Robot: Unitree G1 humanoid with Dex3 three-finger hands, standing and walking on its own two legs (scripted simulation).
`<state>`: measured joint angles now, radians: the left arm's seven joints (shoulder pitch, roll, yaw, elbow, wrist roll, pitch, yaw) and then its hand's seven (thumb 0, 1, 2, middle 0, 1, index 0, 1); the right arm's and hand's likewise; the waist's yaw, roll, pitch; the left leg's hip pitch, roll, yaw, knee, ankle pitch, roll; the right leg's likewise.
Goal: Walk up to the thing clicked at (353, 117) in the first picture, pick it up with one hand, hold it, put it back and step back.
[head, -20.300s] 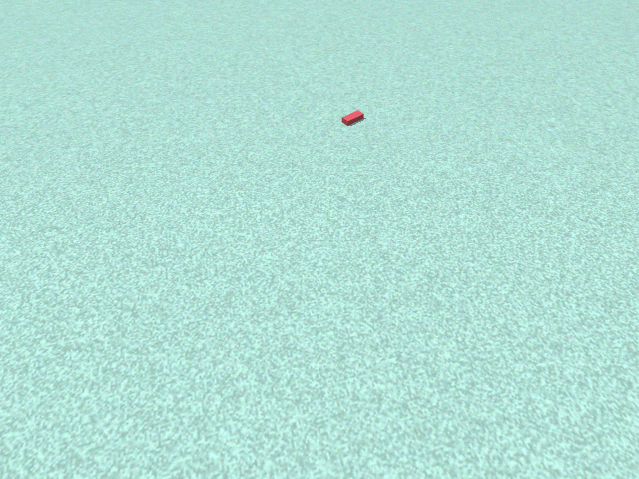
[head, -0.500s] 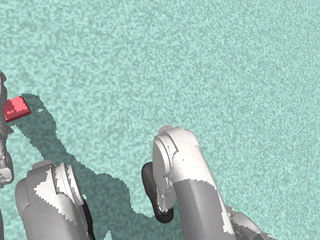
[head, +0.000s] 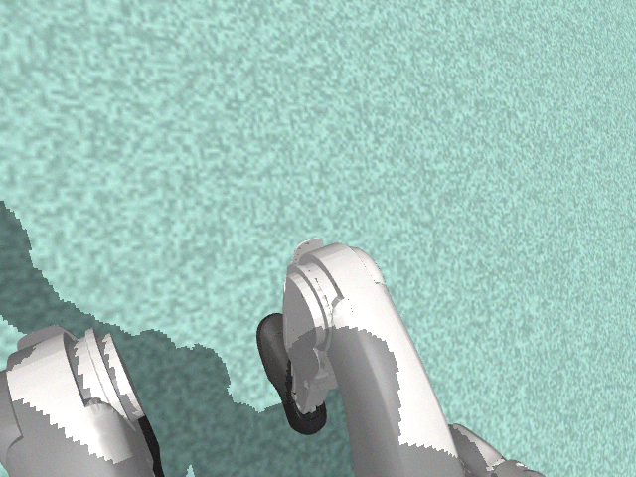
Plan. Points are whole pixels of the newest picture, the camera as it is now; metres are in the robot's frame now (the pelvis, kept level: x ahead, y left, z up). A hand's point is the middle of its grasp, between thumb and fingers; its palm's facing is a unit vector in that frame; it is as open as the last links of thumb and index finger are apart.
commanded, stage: rest palm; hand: left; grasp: from above
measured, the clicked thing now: out of the picture +0.45 +0.30 -0.28
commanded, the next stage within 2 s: close in 0.72 s
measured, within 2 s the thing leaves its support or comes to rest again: neither
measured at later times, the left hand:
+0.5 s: hand out of the picture +0.43 +0.29 -0.26, palm faces -0.45 -0.17 -0.88, open 14.0 cm
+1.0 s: hand out of the picture +0.44 +0.29 -0.27, palm faces -0.43 -0.19 -0.88, open 13.9 cm
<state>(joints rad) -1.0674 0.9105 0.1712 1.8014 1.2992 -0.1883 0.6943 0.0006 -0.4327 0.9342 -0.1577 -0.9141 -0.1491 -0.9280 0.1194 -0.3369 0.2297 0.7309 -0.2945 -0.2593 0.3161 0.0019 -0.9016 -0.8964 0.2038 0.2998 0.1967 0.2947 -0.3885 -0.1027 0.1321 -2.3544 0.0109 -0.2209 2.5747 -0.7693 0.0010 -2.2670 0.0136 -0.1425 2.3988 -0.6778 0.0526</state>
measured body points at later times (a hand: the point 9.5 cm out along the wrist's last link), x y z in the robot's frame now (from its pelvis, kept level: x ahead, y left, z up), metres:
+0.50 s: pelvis -0.01 +0.00 +0.00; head +0.27 +0.12 +0.33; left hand +0.45 +0.30 -0.21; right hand +0.02 -0.25 -0.05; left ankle +0.05 +0.12 -0.26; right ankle +0.11 -0.12 -0.26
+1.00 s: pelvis -0.01 +0.00 +0.01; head +0.28 +0.12 +0.32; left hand +0.45 +0.29 -0.21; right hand +0.03 -0.25 -0.04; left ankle +0.05 +0.12 -0.26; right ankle +0.11 -0.12 -0.26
